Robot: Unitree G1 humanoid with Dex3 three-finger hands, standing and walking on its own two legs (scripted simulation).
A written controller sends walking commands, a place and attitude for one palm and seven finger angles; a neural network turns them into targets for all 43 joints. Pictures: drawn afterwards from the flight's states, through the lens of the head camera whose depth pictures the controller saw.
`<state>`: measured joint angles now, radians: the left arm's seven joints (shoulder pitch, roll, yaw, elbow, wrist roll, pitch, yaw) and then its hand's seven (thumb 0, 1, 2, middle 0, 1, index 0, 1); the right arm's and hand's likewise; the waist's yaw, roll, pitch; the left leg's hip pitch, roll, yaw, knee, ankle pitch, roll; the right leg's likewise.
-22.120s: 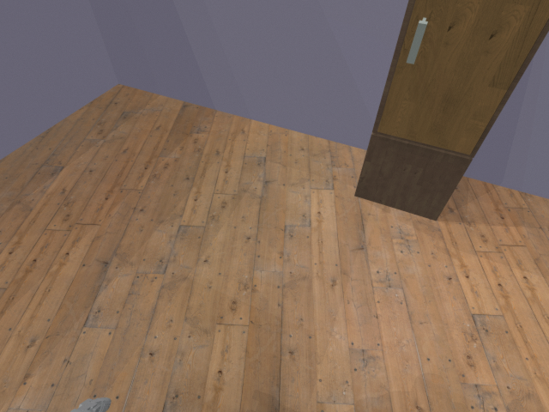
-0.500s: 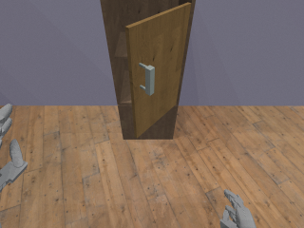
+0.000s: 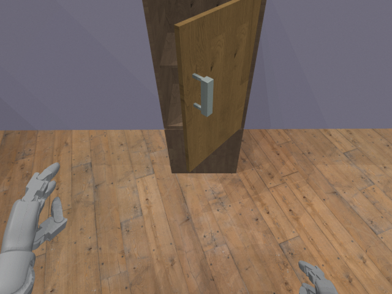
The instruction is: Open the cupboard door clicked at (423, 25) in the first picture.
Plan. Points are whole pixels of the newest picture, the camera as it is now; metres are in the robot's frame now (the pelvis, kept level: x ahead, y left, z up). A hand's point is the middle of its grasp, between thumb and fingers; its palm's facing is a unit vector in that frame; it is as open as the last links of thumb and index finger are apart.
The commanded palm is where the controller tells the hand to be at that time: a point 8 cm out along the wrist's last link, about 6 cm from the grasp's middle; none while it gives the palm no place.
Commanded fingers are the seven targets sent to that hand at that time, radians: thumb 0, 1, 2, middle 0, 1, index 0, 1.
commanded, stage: let the arm hang, fingers relaxed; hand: left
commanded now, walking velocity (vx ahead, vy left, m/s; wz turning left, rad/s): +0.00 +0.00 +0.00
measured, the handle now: (201, 94) +0.65 +0.03 +0.04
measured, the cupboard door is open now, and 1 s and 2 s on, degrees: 48 48 48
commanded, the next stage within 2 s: look to check the result in 1.02 s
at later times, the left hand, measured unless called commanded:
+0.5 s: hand out of the picture -0.02 +0.19 -0.16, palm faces +0.03 -0.96 -0.26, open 7.4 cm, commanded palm none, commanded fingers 0.00 0.90 0.90 -0.20 -0.30 -0.20 -0.30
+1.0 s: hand out of the picture +0.12 +0.20 -0.14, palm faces +0.01 -0.95 -0.32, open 7.4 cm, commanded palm none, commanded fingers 0.00 0.90 0.90 -0.20 -0.30 -0.20 -0.30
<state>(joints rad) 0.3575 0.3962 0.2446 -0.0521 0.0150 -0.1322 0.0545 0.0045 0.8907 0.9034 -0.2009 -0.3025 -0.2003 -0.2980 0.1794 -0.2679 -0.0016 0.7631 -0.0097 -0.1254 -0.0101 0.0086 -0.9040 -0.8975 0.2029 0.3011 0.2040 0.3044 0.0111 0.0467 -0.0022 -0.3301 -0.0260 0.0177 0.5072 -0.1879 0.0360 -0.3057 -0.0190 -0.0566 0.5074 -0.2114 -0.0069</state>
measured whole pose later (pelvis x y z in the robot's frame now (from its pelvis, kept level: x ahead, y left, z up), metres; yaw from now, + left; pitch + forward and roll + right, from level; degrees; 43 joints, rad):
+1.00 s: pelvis +0.03 -0.03 +0.01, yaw +1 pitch -2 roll +0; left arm 0.07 0.28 0.02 1.11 0.01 -0.02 0.00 0.00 0.90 0.90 -0.20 -0.30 -0.20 -0.30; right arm 0.12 -0.30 -0.01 1.13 -0.02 0.00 -0.01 0.00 -0.91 -0.90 0.20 0.30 0.20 0.30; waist 0.00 0.03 0.05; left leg -0.15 0.00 -0.01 0.33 -0.14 -0.01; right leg -0.13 0.01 -0.08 0.36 -0.19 -0.05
